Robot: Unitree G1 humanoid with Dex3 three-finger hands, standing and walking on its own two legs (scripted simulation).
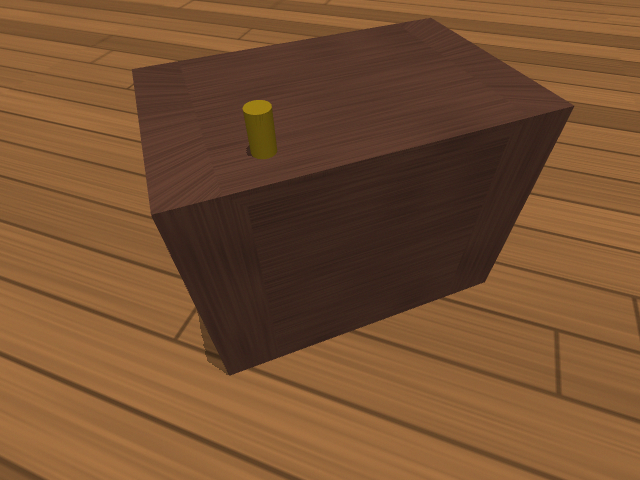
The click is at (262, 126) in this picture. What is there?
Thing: squat round
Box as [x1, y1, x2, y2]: [243, 100, 276, 158]
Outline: 253,100 246,103 243,106 243,113 251,154 254,157 267,158 272,156 276,152 271,105 270,103 264,100
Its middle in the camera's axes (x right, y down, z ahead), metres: -0.13 -0.23 +0.82
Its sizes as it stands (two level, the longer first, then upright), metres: 0.059 0.059 0.106
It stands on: a support 0.75 m high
